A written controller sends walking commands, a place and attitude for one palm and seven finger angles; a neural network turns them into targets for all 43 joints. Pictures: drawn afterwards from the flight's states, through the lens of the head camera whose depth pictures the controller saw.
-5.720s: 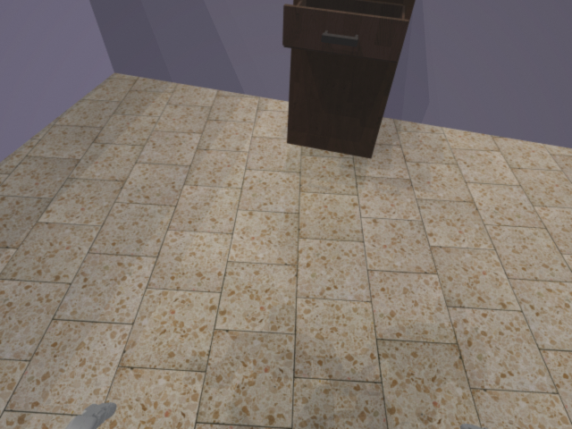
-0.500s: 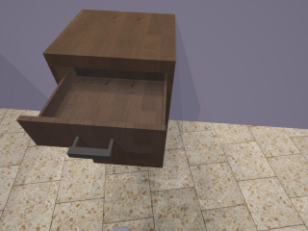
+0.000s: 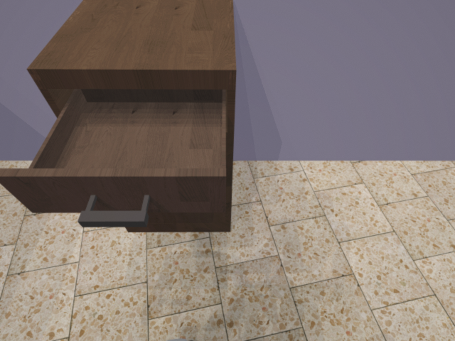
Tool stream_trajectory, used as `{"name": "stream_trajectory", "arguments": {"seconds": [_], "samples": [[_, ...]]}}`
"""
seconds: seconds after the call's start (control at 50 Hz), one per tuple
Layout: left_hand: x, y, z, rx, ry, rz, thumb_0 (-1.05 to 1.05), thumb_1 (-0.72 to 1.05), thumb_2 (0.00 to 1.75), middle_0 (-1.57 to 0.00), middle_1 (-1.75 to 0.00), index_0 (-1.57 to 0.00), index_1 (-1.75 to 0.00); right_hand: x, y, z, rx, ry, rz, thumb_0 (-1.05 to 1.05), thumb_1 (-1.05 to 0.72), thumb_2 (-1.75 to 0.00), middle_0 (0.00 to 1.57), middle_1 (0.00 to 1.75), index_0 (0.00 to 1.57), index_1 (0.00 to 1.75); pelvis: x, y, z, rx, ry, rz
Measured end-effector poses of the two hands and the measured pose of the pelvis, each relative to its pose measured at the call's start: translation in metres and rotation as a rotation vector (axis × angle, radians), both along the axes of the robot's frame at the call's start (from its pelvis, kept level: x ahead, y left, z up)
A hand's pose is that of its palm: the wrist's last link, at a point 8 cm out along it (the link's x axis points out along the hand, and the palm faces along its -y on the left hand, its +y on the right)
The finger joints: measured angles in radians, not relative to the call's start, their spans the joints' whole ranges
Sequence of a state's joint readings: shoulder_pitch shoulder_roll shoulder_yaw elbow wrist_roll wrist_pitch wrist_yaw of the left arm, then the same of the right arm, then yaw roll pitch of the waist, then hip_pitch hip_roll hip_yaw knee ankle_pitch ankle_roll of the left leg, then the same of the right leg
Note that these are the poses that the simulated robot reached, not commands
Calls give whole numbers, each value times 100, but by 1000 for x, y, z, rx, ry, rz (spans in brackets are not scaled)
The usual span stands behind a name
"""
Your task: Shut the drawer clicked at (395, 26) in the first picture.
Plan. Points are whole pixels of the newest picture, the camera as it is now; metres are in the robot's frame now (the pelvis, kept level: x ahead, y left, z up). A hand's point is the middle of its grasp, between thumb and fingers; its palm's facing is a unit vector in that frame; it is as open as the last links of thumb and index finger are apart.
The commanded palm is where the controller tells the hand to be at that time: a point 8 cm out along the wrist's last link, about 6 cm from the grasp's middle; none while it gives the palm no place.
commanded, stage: come to a stop and stand still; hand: left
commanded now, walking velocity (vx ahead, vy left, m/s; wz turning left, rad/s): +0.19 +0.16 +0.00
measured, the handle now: (117, 209) +0.35 +0.25 -0.02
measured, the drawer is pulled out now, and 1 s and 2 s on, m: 0.28 0.28 0.28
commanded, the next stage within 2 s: look again from close up in 1.00 s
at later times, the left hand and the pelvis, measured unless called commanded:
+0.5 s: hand out of the picture -0.06 +0.16 -0.16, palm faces +0.14 -0.97 -0.22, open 7.4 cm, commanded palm none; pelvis -0.02 -0.01 +0.01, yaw +2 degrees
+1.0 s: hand out of the picture -0.02 +0.20 -0.17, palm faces +0.06 -0.98 -0.18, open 7.4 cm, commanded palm none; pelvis -0.02 +0.03 +0.01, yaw +1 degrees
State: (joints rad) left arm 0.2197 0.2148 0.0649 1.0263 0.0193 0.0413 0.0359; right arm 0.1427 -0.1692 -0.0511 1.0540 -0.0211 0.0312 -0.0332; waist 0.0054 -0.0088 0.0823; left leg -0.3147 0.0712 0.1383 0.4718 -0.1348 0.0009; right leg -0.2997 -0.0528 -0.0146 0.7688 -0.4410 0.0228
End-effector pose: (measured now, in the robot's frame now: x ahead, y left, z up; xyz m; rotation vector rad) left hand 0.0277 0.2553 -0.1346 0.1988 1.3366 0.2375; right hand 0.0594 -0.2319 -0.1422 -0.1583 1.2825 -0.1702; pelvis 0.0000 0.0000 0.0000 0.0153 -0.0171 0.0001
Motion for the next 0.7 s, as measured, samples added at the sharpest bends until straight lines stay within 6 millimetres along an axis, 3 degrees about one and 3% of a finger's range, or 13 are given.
{"name": "stream_trajectory", "arguments": {"seconds": [0.08, 0.2, 0.32, 0.4, 0.54, 0.6, 0.7], "samples": [[-7, -25, 6, 19, -50, -20, 0, 91, 90, -20, -30, -19, -30, -32, -23, -13, 40, 43, -27, 0, -91, -90, 20, 30, 20, 30, -8, -21, -4, 9, -20, 10], [-26, -64, 21, -34, -32, -10, 0, 90, 90, -20, -30, -20, -30, -66, -39, -1, 72, 105, -37, 1, -91, -90, 19, 30, 20, 30, -11, -36, 14, 37, -5, -2], [-49, -69, 22, -40, 1, 44, 1, 92, 90, -21, -30, -20, -30, -86, -44, 3, 56, 192, 0, 1, -91, -90, 19, 30, 20, 30, -15, -37, 16, 26, 10, 32], [-71, -62, 19, -43, 44, 88, 1, 91, 90, -21, -30, -20, -30, -77, -39, 4, 35, 203, 35, 1, -91, -90, 19, 30, 20, 30, -17, -29, 15, 20, 14, 43], [-104, -35, -4, -89, 143, 125, 0, 90, 90, -20, -30, -20, -30, -26, -5, 5, -4, 42, 73, 1, -91, -90, 19, 30, 20, 30, -15, 2, 3, -22, 8, 44], [-103, -23, -13, -100, 148, 125, 0, 90, 90, -20, -30, -20, -30, -13, 16, 9, -5, 0, 90, 1, -91, -90, 19, 30, 20, 30, -15, 11, 2, -7, -4, 40], [-85, -15, -16, -108, 111, 90, 0, 90, 90, -20, -30, -20, -30, 1, 32, 14, -8, -52, 92, 0, -93, -90, 20, 30, 20, 30, -15, 18, 3, 11, -14, 29]]}}
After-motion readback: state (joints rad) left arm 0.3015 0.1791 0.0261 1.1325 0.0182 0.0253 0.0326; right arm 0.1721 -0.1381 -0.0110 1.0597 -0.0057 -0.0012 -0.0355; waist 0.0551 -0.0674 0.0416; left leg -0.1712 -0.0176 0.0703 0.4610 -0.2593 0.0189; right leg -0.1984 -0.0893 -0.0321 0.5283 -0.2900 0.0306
